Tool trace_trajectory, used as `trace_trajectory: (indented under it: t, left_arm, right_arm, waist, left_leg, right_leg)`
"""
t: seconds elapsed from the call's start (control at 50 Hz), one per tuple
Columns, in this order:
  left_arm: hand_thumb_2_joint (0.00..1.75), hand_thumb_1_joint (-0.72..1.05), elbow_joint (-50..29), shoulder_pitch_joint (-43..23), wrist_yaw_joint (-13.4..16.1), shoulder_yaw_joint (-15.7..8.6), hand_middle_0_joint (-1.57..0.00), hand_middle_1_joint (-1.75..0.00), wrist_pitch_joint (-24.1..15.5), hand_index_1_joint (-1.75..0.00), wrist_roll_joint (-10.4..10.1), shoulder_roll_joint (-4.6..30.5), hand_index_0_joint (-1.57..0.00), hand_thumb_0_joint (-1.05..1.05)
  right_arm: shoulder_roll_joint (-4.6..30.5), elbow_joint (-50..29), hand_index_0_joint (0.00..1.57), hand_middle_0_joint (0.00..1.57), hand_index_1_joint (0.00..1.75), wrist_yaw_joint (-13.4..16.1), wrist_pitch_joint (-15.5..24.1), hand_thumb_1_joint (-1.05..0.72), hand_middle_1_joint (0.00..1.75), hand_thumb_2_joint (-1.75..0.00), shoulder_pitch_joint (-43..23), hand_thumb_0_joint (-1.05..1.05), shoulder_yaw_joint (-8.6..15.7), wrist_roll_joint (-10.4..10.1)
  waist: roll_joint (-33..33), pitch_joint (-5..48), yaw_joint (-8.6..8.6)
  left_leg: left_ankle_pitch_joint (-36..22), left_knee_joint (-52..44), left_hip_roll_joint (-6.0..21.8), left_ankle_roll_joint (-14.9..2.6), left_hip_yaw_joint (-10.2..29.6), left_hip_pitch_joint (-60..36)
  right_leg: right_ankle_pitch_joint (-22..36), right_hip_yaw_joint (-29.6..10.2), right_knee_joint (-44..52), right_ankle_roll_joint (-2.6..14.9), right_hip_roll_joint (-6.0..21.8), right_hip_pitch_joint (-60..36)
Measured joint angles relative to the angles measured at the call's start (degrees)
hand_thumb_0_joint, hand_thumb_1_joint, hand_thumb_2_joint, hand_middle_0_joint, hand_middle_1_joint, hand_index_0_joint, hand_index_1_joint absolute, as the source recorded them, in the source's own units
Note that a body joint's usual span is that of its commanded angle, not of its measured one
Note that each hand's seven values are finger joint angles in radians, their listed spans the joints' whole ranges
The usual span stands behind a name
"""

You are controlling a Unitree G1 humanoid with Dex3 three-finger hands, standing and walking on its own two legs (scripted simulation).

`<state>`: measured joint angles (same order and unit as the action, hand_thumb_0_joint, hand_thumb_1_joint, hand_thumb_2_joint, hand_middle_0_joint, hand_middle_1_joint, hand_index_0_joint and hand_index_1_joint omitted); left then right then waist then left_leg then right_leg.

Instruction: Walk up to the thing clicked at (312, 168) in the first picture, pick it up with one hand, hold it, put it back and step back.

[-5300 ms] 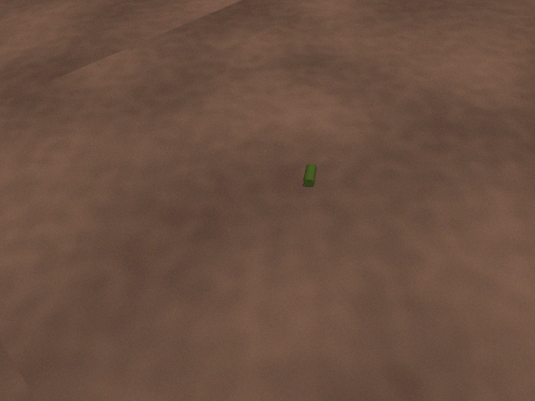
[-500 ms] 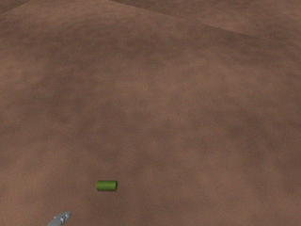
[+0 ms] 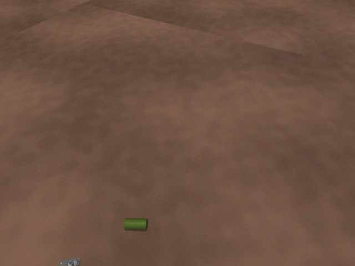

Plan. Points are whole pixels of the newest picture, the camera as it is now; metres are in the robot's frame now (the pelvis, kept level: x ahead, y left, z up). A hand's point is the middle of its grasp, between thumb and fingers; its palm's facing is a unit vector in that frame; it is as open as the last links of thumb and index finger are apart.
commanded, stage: walk up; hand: left
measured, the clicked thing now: (136, 223) +0.46 +0.29 -0.75
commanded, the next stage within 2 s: stand in 0.88 s
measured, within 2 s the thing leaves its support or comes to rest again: neither
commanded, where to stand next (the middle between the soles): +0.08 +0.03 m, yaw +2 degrees
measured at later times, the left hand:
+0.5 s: hand out of the picture +0.08 +0.27 -0.16, palm faces +0.03 -0.95 -0.33, open 7.4 cm
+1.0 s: hand out of the picture +0.09 +0.27 -0.15, palm faces +0.02 -0.94 -0.33, open 7.4 cm
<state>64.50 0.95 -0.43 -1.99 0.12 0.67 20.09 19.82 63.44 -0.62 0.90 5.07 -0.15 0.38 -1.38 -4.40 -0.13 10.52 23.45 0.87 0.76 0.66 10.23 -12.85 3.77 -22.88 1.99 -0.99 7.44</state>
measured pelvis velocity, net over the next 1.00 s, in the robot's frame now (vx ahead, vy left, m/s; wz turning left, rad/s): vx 0.01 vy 0.02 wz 0.02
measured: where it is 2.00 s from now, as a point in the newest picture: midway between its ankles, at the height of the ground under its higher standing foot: outside the picture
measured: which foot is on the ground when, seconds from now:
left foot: down 0.00-1.00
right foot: down 0.00-1.00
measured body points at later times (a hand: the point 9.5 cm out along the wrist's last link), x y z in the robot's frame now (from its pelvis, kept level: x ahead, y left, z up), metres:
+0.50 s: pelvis +0.01 +0.02 +0.00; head +0.03 +0.02 +0.45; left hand +0.08 +0.32 -0.13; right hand +0.11 -0.28 -0.13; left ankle +0.03 +0.13 -0.74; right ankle +0.00 -0.09 -0.74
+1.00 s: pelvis +0.01 +0.02 +0.00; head +0.02 +0.02 +0.45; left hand +0.09 +0.32 -0.13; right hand +0.11 -0.28 -0.13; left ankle +0.03 +0.13 -0.74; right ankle +0.00 -0.09 -0.74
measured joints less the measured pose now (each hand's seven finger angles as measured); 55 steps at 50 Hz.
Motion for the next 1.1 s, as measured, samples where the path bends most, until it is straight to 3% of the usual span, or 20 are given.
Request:
trace_trajectory:
  t: [0.38,0.88,1.1]
  left_arm:
    - [0.9,0.9,1.61,3.31,-0.1,0.14,-0.2,-0.3,-0.19,-0.3,0.1,-0.97,-0.2,0.0]
    - [0.9,0.9,0.39,1.94,0.25,0.25,-0.2,-0.3,-0.38,-0.3,0.2,-0.4,-0.2,0.0]
    - [0.9,0.9,1.74,4.24,0.28,1.64,-0.2,-0.3,-0.65,-0.3,0.26,-1.06,-0.2,0.0]
  right_arm:
    - [-0.1,1.06,0.2,0.2,0.3,0.24,0.18,-0.9,0.3,-0.9,0.46,0.01,0.72,0.11]
    - [0.08,0.0,0.2,0.2,0.3,0.2,-0.13,-0.9,0.3,-0.9,-0.98,0.0,0.6,-0.17]
    - [0.1,1.59,0.2,0.2,0.3,0.29,0.17,-0.9,0.3,-0.9,-0.11,0.01,-0.21,0.09]
  waist:
    - [1.58,0.36,-0.15]
    - [1.02,1.1,0.01]
    - [1.15,1.85,0.08]
  left_leg:
    - [-0.65,-1.53,-1.2,-1.25,0.44,0.22]
    - [-0.2,-1.53,-1.89,-1.38,1.35,-0.69]
    - [-1.51,-4.93,-1.76,-1.21,0.46,-2.89]
  right_leg:
    - [1.34,0.47,3.17,-1.35,1.08,-0.86]
    - [0.32,1.4,2.92,-1.59,1.71,-2.06]
    - [1.38,0.48,5.2,-1.57,1.6,-3.39]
